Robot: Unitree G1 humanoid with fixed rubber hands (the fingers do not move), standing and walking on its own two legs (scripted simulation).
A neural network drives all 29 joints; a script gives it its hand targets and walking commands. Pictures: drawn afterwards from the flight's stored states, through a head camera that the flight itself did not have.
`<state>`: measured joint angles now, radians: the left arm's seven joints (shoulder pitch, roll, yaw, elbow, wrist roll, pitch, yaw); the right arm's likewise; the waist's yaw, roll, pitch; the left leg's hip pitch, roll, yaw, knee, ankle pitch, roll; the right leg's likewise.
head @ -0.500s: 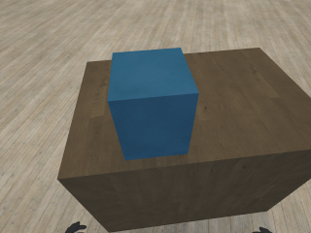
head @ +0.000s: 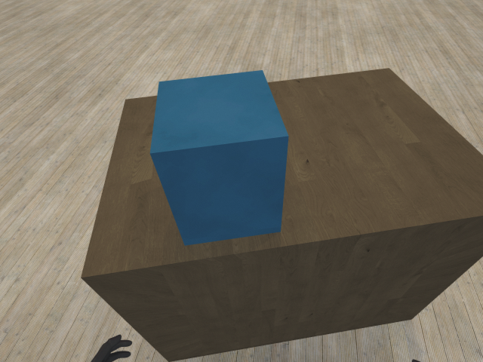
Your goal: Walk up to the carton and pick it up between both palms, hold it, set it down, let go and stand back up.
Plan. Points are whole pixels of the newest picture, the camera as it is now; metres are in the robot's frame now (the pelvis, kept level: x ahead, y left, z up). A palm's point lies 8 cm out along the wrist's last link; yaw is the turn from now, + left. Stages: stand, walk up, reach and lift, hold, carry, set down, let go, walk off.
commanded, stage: walk up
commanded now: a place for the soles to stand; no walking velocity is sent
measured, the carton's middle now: (222, 160) +0.49 +0.07 +0.08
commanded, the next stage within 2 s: reach and lift in 0.38 s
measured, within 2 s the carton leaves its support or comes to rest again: neither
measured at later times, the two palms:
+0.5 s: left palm out of the picture +0.15 +0.25 -0.09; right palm out of the picture +0.12 -0.29 -0.10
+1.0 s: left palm (107, 334) +0.20 +0.24 -0.02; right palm (420, 345) +0.18 -0.24 -0.02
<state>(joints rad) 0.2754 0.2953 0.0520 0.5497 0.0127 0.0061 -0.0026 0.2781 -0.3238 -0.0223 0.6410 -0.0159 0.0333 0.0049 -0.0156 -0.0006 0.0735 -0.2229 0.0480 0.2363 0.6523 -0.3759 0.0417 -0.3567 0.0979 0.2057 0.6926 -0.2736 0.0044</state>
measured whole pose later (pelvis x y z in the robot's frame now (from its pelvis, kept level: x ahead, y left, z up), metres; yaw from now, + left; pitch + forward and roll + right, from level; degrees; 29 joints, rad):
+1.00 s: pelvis +0.03 -0.02 +0.03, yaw +5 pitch -5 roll +1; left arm 0.16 0.28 0.04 0.36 -0.02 0.17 0.01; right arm 0.35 -0.15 -0.04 0.42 0.00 -0.13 -0.02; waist -0.01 -0.04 0.09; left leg 0.00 0.01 0.10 0.32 -0.22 0.00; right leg -0.10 0.05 0.05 0.38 -0.18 -0.03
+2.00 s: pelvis +0.03 +0.00 +0.03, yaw +8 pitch -5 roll -1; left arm 0.18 0.21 -0.01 -0.09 -0.17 0.20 0.04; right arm 0.28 -0.14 -0.04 -0.08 0.18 0.10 -0.07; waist 0.05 -0.02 0.03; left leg 0.00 0.00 0.06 0.30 -0.22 0.02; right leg -0.05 0.03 0.02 0.28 -0.14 -0.01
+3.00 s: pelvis +0.03 -0.01 +0.03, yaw +8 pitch +1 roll -1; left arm -0.63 0.29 0.18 0.27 -0.14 0.60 0.01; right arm -0.59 -0.30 -0.01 0.40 0.37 0.37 -0.12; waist -0.03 -0.03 -0.03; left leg -0.15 0.01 0.05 0.33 -0.21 0.02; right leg -0.18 0.03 0.00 0.29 -0.12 -0.02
